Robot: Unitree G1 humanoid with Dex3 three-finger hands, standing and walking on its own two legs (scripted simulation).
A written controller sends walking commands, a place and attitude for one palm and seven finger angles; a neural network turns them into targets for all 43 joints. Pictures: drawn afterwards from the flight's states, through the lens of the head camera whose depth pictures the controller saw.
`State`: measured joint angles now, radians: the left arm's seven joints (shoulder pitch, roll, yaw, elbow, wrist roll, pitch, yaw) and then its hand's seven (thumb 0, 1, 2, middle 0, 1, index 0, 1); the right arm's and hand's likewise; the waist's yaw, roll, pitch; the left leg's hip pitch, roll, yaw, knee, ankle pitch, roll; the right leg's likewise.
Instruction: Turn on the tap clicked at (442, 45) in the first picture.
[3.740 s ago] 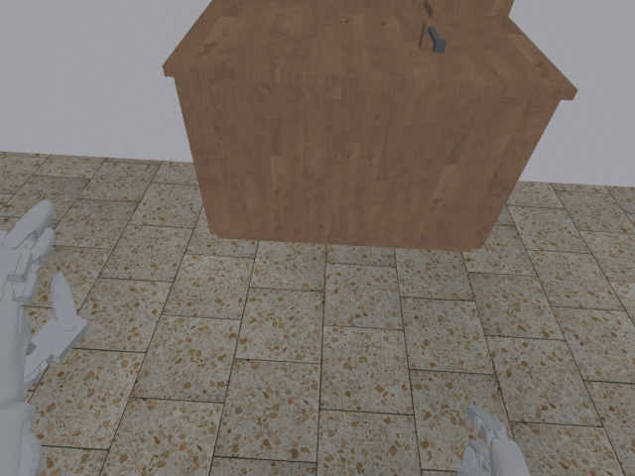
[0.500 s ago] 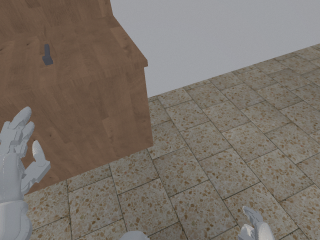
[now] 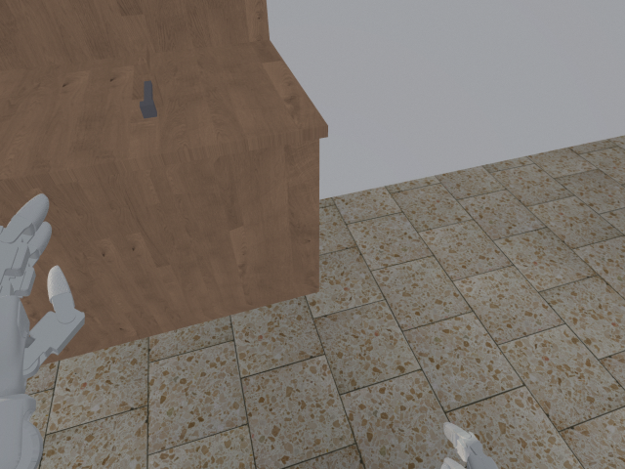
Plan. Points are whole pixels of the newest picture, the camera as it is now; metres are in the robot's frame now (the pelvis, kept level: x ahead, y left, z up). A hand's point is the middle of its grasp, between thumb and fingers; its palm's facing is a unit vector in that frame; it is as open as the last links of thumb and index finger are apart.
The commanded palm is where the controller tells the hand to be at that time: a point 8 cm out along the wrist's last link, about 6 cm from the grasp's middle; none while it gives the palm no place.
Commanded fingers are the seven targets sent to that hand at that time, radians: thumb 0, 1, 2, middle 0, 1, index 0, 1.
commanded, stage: take the last steps up to it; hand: left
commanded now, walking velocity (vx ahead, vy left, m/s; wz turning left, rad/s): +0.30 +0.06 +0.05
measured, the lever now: (148, 109) +0.77 +0.42 +0.09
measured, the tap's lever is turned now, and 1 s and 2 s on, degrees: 0 0 0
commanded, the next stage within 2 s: come to a stop and stand still in 1.66 s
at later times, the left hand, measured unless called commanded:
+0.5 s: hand (71, 262) +0.27 +0.28 +0.18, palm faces +0.47 -0.81 -0.34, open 7.4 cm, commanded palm +0.21 +0.31 +0.18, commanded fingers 0.00 0.90 0.90 -0.20 -0.30 -0.20 -0.30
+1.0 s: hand (147, 207) +0.37 +0.25 +0.16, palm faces +0.40 -0.81 -0.44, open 7.4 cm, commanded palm +0.31 +0.29 +0.18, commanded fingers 0.00 0.90 0.90 -0.20 -0.30 -0.20 -0.30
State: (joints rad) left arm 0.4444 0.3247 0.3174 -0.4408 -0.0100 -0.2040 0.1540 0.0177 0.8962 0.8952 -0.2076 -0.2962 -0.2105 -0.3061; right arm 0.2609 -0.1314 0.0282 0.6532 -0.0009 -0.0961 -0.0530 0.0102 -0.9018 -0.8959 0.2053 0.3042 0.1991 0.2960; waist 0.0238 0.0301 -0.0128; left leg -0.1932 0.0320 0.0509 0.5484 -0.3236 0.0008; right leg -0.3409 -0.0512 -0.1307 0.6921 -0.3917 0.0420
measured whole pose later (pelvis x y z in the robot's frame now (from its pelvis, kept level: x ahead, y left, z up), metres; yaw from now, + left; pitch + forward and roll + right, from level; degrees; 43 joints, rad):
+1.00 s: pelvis +0.16 +0.01 +0.00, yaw +1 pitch +0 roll +1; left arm 0.45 0.33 0.35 -0.46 -0.01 -0.22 0.14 0.02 0.89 0.89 -0.21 -0.30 -0.22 -0.31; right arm 0.16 -0.23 -0.02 0.67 0.00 -0.04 -0.05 0.01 -0.90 -0.90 0.21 0.30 0.20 0.30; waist -0.01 0.02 0.08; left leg -0.53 0.07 0.05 1.18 -0.34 -0.03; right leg -0.27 -0.04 -0.18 0.53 -0.26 -0.06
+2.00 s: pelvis +0.35 +0.02 +0.00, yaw -1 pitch -1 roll +0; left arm 0.51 0.40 0.37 -0.58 -0.04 -0.22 0.18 0.02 0.89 0.89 -0.22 -0.30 -0.22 -0.31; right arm 0.18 -0.24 -0.05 0.57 0.00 -0.04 -0.08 0.01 -0.91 -0.90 0.20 0.30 0.19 0.30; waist 0.00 -0.03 0.08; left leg -0.28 0.03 0.08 0.53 -0.22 0.00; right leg -0.22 -0.02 -0.13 0.56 -0.32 -0.03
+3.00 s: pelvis +0.34 +0.02 +0.01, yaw -5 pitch +0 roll -1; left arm 0.44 0.32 0.33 -0.39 -0.06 -0.19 0.12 0.01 0.90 0.89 -0.21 -0.30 -0.21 -0.31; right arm 0.17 -0.19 0.02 0.59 -0.01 -0.12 -0.05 0.01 -0.90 -0.90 0.20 0.30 0.20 0.30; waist 0.03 0.02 0.05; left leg -0.22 -0.02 -0.02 0.40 -0.17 0.03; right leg -0.13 0.03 0.00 0.31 -0.18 0.00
